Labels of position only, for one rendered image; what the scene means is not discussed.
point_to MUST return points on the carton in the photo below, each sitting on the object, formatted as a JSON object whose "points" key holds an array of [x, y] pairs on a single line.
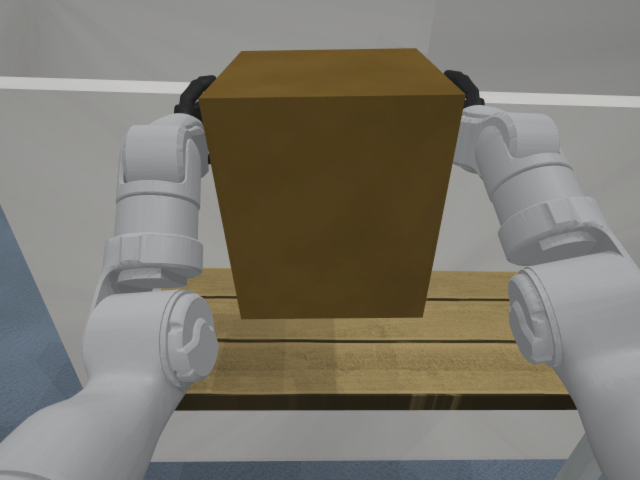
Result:
{"points": [[331, 169]]}

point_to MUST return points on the robot right forearm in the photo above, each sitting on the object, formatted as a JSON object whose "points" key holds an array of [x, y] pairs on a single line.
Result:
{"points": [[543, 212]]}

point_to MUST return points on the robot right upper arm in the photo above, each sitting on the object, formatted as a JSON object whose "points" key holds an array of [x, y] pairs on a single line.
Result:
{"points": [[581, 316]]}

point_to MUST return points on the right robot hand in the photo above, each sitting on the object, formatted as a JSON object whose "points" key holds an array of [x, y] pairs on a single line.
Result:
{"points": [[464, 83]]}

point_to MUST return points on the robot left upper arm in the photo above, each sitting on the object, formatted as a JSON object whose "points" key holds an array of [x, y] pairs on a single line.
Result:
{"points": [[142, 351]]}

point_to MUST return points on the table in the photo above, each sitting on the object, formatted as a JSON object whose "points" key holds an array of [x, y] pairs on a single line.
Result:
{"points": [[461, 355]]}

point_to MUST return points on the left robot hand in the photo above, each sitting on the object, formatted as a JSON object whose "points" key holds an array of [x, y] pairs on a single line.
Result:
{"points": [[188, 98]]}

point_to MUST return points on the robot left forearm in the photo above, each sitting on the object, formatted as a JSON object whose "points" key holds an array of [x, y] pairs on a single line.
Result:
{"points": [[155, 243]]}

